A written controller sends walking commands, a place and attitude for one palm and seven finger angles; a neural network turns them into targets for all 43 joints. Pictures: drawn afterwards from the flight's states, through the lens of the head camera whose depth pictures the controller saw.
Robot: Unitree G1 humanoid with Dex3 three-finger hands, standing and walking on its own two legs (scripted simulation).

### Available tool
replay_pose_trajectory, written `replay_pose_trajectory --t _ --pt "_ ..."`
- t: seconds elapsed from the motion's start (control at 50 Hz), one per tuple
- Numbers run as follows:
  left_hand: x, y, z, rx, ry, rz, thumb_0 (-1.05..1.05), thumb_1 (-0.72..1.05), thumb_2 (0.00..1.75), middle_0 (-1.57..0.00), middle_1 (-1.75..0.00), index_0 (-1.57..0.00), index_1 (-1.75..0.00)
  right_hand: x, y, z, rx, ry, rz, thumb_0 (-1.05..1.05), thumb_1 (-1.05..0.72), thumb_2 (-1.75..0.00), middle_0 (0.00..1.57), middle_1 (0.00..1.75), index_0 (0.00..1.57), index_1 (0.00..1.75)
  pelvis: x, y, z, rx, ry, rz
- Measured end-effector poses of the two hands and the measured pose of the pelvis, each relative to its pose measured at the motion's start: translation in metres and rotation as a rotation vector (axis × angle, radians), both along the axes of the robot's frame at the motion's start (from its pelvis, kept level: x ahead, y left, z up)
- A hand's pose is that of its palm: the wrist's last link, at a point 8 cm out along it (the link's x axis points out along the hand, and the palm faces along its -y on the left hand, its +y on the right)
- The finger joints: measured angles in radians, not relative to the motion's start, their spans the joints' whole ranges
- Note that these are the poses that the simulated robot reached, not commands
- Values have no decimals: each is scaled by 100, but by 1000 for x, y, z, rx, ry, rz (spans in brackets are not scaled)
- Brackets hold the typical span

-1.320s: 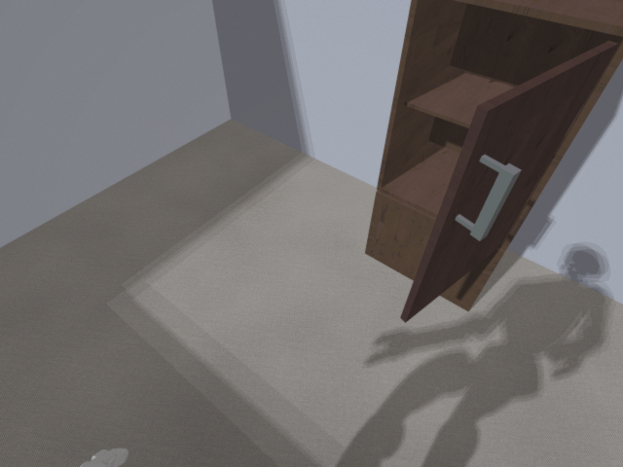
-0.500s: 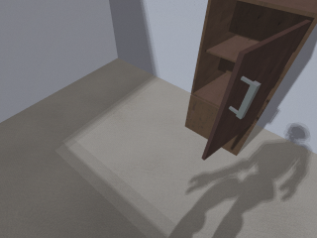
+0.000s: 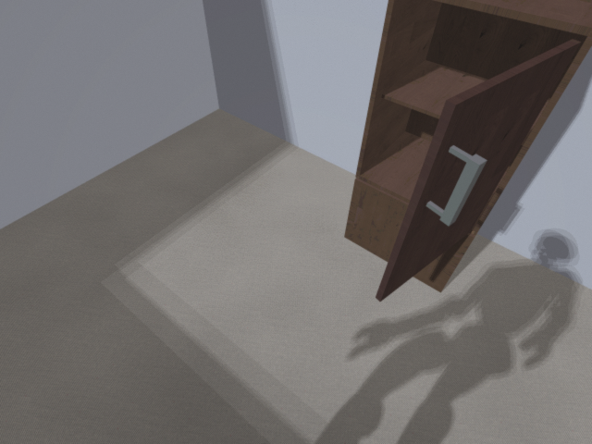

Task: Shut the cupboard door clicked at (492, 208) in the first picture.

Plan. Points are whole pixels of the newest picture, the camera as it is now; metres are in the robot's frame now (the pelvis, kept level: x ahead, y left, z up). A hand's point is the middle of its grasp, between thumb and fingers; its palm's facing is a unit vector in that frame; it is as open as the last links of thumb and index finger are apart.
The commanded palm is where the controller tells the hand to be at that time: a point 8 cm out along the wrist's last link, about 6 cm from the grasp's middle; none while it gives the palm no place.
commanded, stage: look at it before walking up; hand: left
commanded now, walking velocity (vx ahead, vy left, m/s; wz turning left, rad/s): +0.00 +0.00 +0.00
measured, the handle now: (451, 186) +0.56 -0.26 +0.03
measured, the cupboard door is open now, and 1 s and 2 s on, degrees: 76 76 76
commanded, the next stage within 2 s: walk around to get in front in 0.12 s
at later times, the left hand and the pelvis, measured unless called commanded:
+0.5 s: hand out of the picture +0.06 +0.22 -0.18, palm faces -0.11 -0.95 -0.29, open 7.4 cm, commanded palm none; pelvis -0.01 -0.01 -0.01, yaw -6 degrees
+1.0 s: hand out of the picture +0.08 +0.16 -0.16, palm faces -0.29 -0.92 -0.26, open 7.4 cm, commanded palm none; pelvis -0.03 -0.02 -0.01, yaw -22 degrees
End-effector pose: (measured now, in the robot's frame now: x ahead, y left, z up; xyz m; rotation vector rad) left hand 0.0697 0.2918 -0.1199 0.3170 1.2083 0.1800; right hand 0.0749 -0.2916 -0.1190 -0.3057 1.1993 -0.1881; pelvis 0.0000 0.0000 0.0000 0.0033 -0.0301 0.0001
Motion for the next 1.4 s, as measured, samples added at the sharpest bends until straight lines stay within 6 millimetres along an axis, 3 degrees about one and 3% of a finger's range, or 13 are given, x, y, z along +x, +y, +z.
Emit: replay_pose_trajectory --t 0.36,0.54,0.68,0.82,1.0,1.16,1.2,1.28,1.4 --pt "-5 -5 -3 6 36 2 1 91 90 -20 -30 -20 -30 -3 1 -5 5 0 -26 1 -90 -90 21 30 20 30 0 -3 -2 1 5 -35" --pt "-10 -39 -26 -55 103 -69 1 91 90 -20 -30 -20 -30 -45 18 -27 73 12 -142 1 -90 -90 21 30 20 30 -14 -9 -15 29 9 -134" --pt "-9 -75 -29 -47 85 -129 1 91 90 -20 -30 -20 -30 -80 4 -58 132 36 -243 1 -90 -90 21 30 20 30 -23 -29 -30 27 8 -215" --pt "-13 -93 -13 -54 116 -165 1 91 90 -20 -30 -20 -30 -90 -7 -34 129 14 -303 1 -90 -90 21 30 20 30 -30 -36 -9 40 36 -282" --pt "17 -88 -11 -61 85 -251 1 91 90 -20 -30 -20 -30 -95 -10 -18 71 -52 -382 1 -90 -90 20 30 19 30 -29 -24 -5 28 63 -377" --pt "54 -63 -27 -83 69 -351 1 91 90 -20 -30 -20 -30 -98 20 -1 14 -134 -452 1 -90 -90 20 30 19 30 -27 11 -10 11 77 -478" --pt "67 -57 -34 -94 65 -378 1 91 90 -20 -30 -20 -30 -108 33 2 -6 -147 -476 1 -90 -90 20 30 20 30 -26 22 -14 9 72 -498" --pt "92 -53 -31 -109 55 -445 1 91 90 -20 -30 -20 -30 -138 60 11 -13 -101 -534 1 -90 -90 21 30 20 30 -23 34 -6 -11 57 -553" --pt "116 -58 -27 -115 64 -534 1 91 90 -19 -30 -20 -30 -180 92 10 -1 -44 -647 1 -90 -90 21 30 20 30 -18 43 -2 -25 51 -644"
